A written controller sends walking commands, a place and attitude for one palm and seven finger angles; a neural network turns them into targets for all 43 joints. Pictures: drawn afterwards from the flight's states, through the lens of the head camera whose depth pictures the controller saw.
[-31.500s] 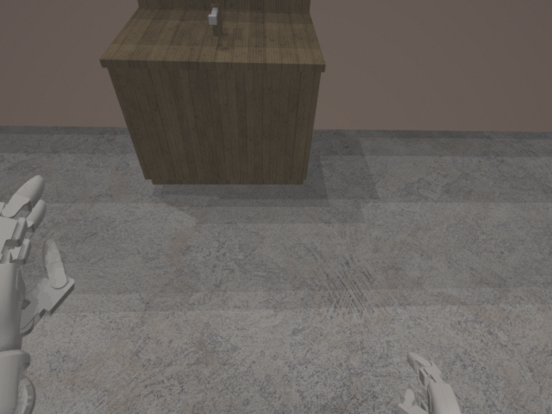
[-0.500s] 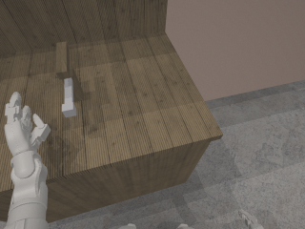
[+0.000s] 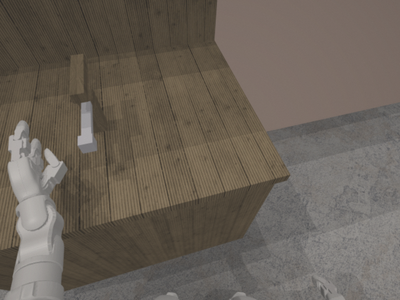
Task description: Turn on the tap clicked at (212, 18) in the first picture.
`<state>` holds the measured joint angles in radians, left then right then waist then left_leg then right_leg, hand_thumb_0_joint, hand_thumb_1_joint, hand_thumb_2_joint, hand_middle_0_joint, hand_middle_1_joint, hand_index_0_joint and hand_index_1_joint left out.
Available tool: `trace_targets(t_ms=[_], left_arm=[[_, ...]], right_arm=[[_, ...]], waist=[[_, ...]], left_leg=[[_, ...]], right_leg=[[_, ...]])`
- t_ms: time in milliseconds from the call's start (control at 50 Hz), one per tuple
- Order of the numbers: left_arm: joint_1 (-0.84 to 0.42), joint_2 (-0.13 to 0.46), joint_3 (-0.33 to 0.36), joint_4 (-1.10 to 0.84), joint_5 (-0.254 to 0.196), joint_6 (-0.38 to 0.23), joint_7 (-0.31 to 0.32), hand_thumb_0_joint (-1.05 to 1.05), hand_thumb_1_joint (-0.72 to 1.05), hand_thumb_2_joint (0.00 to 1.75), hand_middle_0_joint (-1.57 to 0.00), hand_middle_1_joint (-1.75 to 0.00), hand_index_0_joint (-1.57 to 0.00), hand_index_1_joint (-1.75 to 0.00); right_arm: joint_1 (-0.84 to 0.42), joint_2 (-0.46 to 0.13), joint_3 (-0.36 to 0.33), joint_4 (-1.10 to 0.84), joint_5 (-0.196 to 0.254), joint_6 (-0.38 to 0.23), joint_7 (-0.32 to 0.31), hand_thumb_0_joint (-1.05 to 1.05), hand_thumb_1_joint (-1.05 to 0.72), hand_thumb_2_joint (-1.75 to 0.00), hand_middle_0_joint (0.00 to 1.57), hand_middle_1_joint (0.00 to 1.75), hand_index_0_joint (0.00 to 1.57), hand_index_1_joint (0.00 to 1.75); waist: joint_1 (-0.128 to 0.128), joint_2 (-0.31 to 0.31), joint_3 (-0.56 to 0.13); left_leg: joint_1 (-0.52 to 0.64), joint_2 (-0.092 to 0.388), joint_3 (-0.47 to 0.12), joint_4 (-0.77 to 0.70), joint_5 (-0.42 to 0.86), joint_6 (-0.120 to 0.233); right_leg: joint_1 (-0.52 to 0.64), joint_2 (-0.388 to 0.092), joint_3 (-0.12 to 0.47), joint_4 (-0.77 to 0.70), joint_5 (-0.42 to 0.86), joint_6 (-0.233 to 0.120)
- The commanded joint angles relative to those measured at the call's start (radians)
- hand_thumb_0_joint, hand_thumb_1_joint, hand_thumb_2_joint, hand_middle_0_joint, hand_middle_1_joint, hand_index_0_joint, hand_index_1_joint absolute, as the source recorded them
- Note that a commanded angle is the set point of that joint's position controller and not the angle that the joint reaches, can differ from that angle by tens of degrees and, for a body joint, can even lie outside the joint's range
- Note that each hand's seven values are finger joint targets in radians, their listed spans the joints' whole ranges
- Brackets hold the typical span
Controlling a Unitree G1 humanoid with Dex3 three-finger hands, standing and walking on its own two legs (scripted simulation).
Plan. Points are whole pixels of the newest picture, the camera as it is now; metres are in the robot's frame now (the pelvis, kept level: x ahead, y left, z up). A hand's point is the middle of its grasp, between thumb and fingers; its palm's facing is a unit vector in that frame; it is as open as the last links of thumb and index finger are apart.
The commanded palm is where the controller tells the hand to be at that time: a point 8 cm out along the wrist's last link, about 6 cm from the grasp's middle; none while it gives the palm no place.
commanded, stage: push the lever round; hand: left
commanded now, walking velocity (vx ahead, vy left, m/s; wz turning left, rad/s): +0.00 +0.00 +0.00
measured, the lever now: (87, 143) +0.39 +0.26 +0.07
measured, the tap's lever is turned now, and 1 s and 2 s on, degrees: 0 5 34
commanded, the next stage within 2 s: none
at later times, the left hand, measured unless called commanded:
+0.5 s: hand (75, 162) +0.35 +0.27 +0.06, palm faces +0.53 -0.84 -0.07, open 7.8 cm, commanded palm +0.31 +0.30 +0.06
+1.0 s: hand (93, 158) +0.36 +0.24 +0.06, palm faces +0.60 -0.80 -0.07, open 7.7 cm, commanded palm +0.32 +0.26 +0.06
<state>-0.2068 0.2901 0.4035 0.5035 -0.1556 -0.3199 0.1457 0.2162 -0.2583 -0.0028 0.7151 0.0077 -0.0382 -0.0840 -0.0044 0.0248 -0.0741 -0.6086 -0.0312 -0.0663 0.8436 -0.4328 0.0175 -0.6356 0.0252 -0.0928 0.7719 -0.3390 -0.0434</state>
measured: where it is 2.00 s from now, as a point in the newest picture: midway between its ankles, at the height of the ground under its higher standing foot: outside the picture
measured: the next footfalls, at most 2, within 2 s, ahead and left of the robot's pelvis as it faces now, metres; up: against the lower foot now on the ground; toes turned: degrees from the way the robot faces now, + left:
none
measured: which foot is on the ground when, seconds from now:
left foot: down 0.00-1.00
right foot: down 0.00-1.00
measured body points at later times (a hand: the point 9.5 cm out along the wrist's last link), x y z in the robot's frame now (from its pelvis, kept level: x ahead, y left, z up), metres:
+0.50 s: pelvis +0.00 +0.00 +0.00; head +0.06 +0.00 +0.45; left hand +0.32 +0.31 +0.07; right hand +0.12 -0.27 -0.11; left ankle -0.01 +0.11 -0.70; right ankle +0.02 -0.10 -0.70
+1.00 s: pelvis +0.00 +0.00 +0.00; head +0.05 -0.01 +0.45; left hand +0.33 +0.28 +0.07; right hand +0.13 -0.26 -0.11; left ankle -0.01 +0.11 -0.70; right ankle +0.02 -0.10 -0.70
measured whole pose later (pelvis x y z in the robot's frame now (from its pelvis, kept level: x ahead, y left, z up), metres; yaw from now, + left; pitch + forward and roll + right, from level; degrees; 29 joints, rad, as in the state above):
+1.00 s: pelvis +0.00 +0.00 +0.00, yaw +0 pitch +11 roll -1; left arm -0.24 0.17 0.29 0.50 -0.06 -0.28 0.41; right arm 0.22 -0.24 -0.01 0.70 -0.02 -0.01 -0.04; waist -0.02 0.03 -0.11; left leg -0.59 -0.03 -0.06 0.83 -0.43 0.01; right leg -0.63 0.03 -0.08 0.77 -0.34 -0.05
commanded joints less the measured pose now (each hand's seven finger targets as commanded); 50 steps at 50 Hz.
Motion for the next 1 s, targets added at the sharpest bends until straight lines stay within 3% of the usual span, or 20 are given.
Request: trace_targets(t_ms=[0, 60, 80, 100, 120, 200, 260, 280, 360, 380, 400, 460, 480, 500, 580, 740, 780, 880, 940, 980], left_arm=[[-0.332, 0.252, 0.031, -0.200, 0.010, -0.053, 0.002, 0.00, 0.90, 0.90, -0.15, -0.15, -0.15, -0.15], [-0.239, 0.289, 0.089, -0.178, 0.005, -0.024, 0.026, 0.00, 0.90, 0.90, -0.15, -0.15, -0.15, -0.15], [-0.204, 0.326, 0.131, -0.151, 0.013, -0.015, 0.039, 0.00, 0.90, 0.90, -0.15, -0.15, -0.15, -0.15], [-0.228, 0.295, 0.105, -0.180, 0.012, -0.016, 0.045, 0.00, 0.90, 0.90, -0.15, -0.15, -0.15, -0.15], [-0.163, 0.293, 0.120, -0.168, 0.011, -0.009, 0.050, 0.00, 0.90, 0.90, -0.15, -0.15, -0.15, -0.15], [-0.154, 0.258, 0.098, -0.185, 0.013, -0.013, 0.054, 0.00, 0.90, 0.90, -0.15, -0.15, -0.15, -0.15], [-0.174, 0.226, 0.067, -0.181, 0.004, -0.024, 0.036, 0.00, 0.90, 0.90, -0.15, -0.15, -0.15, -0.15], [-0.220, 0.230, 0.061, -0.211, 0.012, -0.037, 0.036, 0.00, 0.90, 0.90, -0.15, -0.15, -0.15, -0.15], [-0.274, 0.170, -0.017, -0.265, 0.015, -0.077, 0.028, 0.00, 0.90, 0.90, -0.15, -0.15, -0.15, -0.15], [-0.288, 0.193, 0.002, -0.272, 0.022, -0.083, 0.036, 0.00, 0.90, 0.90, -0.15, -0.15, -0.15, -0.15], [-0.308, 0.187, -0.011, -0.271, 0.024, -0.088, 0.039, 0.00, 0.90, 0.90, -0.15, -0.15, -0.15, -0.15], [-0.270, 0.187, -0.006, -0.257, 0.026, -0.085, 0.051, 0.00, 0.90, 0.90, -0.15, -0.15, -0.15, -0.15], [-0.249, 0.222, 0.028, -0.234, 0.036, -0.074, 0.063, 0.00, 0.90, 0.90, -0.15, -0.15, -0.15, -0.15], [-0.282, 0.180, -0.013, -0.245, 0.037, -0.069, 0.068, 0.00, 0.90, 0.90, -0.15, -0.15, -0.15, -0.15], [-0.256, 0.214, 0.029, -0.205, 0.045, -0.034, 0.100, 0.00, 0.90, 0.90, -0.15, -0.15, -0.15, -0.15], [-0.256, 0.081, -0.073, -0.226, 0.063, -0.035, 0.171, 0.00, 0.90, 0.90, -0.15, -0.15, -0.15, -0.15], [-0.280, 0.101, -0.057, -0.210, 0.077, -0.031, 0.191, 0.00, 0.90, 0.90, -0.15, -0.15, -0.15, -0.15], [-0.352, 0.072, -0.100, -0.258, 0.110, -0.037, 0.240, 0.00, 0.90, 0.90, -0.15, -0.15, -0.15, -0.15], [-0.369, 0.039, -0.125, -0.231, 0.115, -0.032, 0.267, 0.00, 0.90, 0.90, -0.15, -0.15, -0.15, -0.15], [-0.355, 0.084, -0.074, -0.206, 0.119, -0.026, 0.287, 0.00, 0.90, 0.90, -0.15, -0.15, -0.15, -0.15]], right_arm=[[-0.001, -0.144, -0.046, -0.112, -0.003, -0.040, -0.015, 0.00, -0.90, -0.90, 0.20, 0.30, 0.20, 0.30], [0.002, -0.141, -0.046, -0.133, -0.006, -0.030, -0.004, 0.00, -0.90, -0.90, 0.20, 0.30, 0.20, 0.30], [0.004, -0.141, -0.045, -0.129, -0.008, -0.022, -0.002, 0.00, -0.90, -0.90, 0.20, 0.30, 0.20, 0.30], [0.008, -0.134, -0.043, -0.141, -0.007, -0.019, 0.004, 0.00, -0.90, -0.90, 0.20, 0.30, 0.20, 0.30], [0.011, -0.133, -0.046, -0.150, -0.009, -0.016, 0.011, 0.00, -0.90, -0.90, 0.20, 0.30, 0.20, 0.30], [0.016, -0.134, -0.048, -0.159, -0.004, -0.005, 0.024, 0.00, -0.90, -0.90, 0.20, 0.30, 0.20, 0.30], [0.013, -0.141, -0.051, -0.159, -0.001, -0.010, 0.023, 0.00, -0.90, -0.90, 0.20, 0.30, 0.20, 0.30], [0.008, -0.139, -0.051, -0.151, 0.001, -0.011, 0.019, 0.00, -0.90, -0.90, 0.20, 0.30, 0.20, 0.30], [0.007, -0.136, -0.055, -0.137, -0.005, -0.030, 0.016, 0.00, -0.90, -0.90, 0.20, 0.30, 0.20, 0.30], [0.007, -0.137, -0.056, -0.125, -0.005, -0.030, 0.012, 0.00, -0.90, -0.90, 0.20, 0.30, 0.20, 0.30], [0.009, -0.138, -0.056, -0.122, -0.008, -0.031, 0.011, 0.00, -0.90, -0.90, 0.20, 0.30, 0.20, 0.30], [-0.001, -0.136, -0.056, -0.123, -0.009, -0.033, 0.011, 0.00, -0.90, -0.90, 0.20, 0.30, 0.20, 0.30], [-0.001, -0.138, -0.055, -0.119, -0.009, -0.028, 0.009, 0.00, -0.90, -0.90, 0.20, 0.30, 0.20, 0.30], [-0.005, -0.132, -0.051, -0.125, -0.008, -0.027, 0.012, 0.00, -0.90, -0.90, 0.20, 0.30, 0.20, 0.30], [-0.013, -0.130, -0.047, -0.134, -0.008, -0.017, 0.012, 0.00, -0.90, -0.90, 0.20, 0.30, 0.20, 0.30], [-0.012, -0.124, -0.050, -0.150, -0.017, -0.018, 0.033, 0.00, -0.90, -0.90, 0.20, 0.30, 0.20, 0.30], [-0.015, -0.127, -0.049, -0.142, -0.017, -0.014, 0.031, 0.00, -0.90, -0.90, 0.20, 0.30, 0.20, 0.30], [-0.027, -0.120, -0.050, -0.138, -0.023, -0.013, 0.030, 0.00, -0.90, -0.90, 0.20, 0.30, 0.20, 0.30], [-0.029, -0.116, -0.049, -0.132, -0.029, -0.012, 0.032, 0.00, -0.90, -0.90, 0.20, 0.30, 0.20, 0.30], [-0.031, -0.119, -0.051, -0.125, -0.027, -0.008, 0.027, 0.00, -0.90, -0.90, 0.20, 0.30, 0.20, 0.30]], waist=[[-0.034, 0.050, -0.335], [0.004, 0.023, -0.371], [0.019, 0.052, -0.361], [0.008, 0.038, -0.361], [0.030, 0.042, -0.366], [0.005, 0.007, -0.310], [-0.012, -0.020, -0.268], [-0.023, 0.025, -0.257], [-0.039, 0.074, -0.299], [-0.041, 0.085, -0.303], [-0.047, 0.059, -0.315], [-0.029, 0.050, -0.334], [-0.019, 0.056, -0.320], [-0.029, 0.061, -0.326], [-0.009, 0.044, -0.307], [-0.023, 0.001, -0.308], [-0.026, 0.012, -0.280], [-0.033, 0.056, -0.312], [-0.045, 0.002, -0.319], [-0.032, -0.002, -0.314]], left_leg=[[0.091, 0.007, -0.011, -0.129, 0.262, -0.014], [0.064, 0.006, 0.002, -0.133, 0.318, -0.012], [0.057, 0.007, 0.005, -0.133, 0.329, -0.012], [0.059, 0.008, 0.007, -0.133, 0.353, -0.012], [0.055, 0.008, 0.013, -0.134, 0.380, -0.013], [0.039, 0.016, 0.020, -0.132, 0.376, -0.002], [0.022, 0.016, 0.023, -0.135, 0.307, 0.006], [0.038, 0.018, 0.019, -0.134, 0.308, 0.004], [0.100, 0.017, 0.010, -0.124, 0.317, -0.007], [0.106, 0.019, 0.004, -0.120, 0.317, -0.010], [0.103, 0.017, 0.002, -0.118, 0.311, -0.010], [0.091, 0.013, 0.004, -0.123, 0.303, -0.014], [0.086, 0.014, 0.000, -0.130, 0.308, -0.016], [0.092, 0.011, 0.003, -0.131, 0.304, -0.016], [0.068, 0.012, 0.003, -0.144, 0.294, -0.016], [0.092, 0.017, 0.003, -0.135, 0.319, -0.018], [0.073, 0.015, 0.002, -0.135, 0.289, -0.016], [0.100, 0.014, -0.005, -0.130, 0.291, -0.022], [0.088, 0.013, -0.002, -0.126, 0.275, -0.018], [0.064, 0.011, 0.000, -0.126, 0.252, -0.012]], right_leg=[[0.225, -0.012, 0.072, -0.086, 0.199, 0.012], [0.301, -0.013, 0.075, -0.082, 0.275, 0.015], [0.310, -0.014, 0.078, -0.082, 0.290, 0.013], [0.318, -0.014, 0.077, -0.078, 0.322, 0.014], [0.341, -0.012, 0.080, -0.075, 0.355, 0.011], [0.327, -0.010, 0.083, -0.084, 0.381, 0.014], [0.295, -0.008, 0.086, -0.099, 0.316, 0.018], [0.279, -0.009, 0.086, -0.099, 0.308, 0.014], [0.235, -0.007, 0.080, -0.089, 0.275, 0.010], [0.225, -0.007, 0.078, -0.085, 0.263, 0.009], [0.227, -0.008, 0.078, -0.082, 0.261, 0.012], [0.248, -0.011, 0.077, -0.081, 0.259, 0.012], [0.252, -0.011, 0.074, -0.081, 0.255, 0.009], [0.245, -0.013, 0.072, -0.080, 0.255, 0.012], [0.267, -0.012, 0.072, -0.091, 0.248, 0.010], [0.248, -0.008, 0.065, -0.092, 0.264, 0.012], [0.237, -0.011, 0.069, -0.095, 0.239, 0.011], [0.223, -0.013, 0.069, -0.087, 0.224, 0.007], [0.226, -0.014, 0.067, -0.092, 0.220, 0.012], [0.241, -0.015, 0.076, -0.097, 0.210, 0.012]])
